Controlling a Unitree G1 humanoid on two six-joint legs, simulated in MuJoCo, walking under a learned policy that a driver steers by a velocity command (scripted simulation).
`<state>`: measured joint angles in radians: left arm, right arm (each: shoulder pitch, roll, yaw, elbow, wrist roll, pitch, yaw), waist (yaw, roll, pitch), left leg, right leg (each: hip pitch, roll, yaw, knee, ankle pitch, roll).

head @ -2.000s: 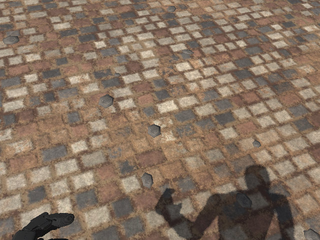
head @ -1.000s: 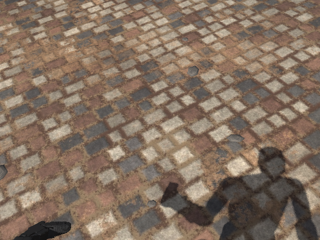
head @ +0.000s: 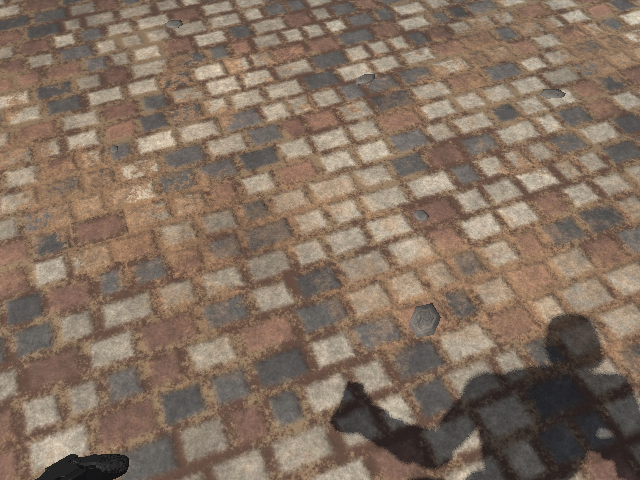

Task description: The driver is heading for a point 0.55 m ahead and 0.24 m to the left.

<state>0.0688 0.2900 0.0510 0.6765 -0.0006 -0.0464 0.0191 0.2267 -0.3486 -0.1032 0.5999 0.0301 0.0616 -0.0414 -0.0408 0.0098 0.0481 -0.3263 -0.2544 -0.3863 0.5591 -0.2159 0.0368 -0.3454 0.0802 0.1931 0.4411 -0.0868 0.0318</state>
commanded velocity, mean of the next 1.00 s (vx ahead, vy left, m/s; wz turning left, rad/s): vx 0.29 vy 0.00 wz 0.58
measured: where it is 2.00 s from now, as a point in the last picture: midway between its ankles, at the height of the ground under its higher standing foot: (229, 352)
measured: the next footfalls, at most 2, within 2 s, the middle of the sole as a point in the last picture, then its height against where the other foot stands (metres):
left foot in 0.50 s outside the picture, level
right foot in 1.10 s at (274, 466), level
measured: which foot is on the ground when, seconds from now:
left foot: up 0.00-0.48, down 0.50-1.00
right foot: down 0.00-0.50, up 0.52-1.00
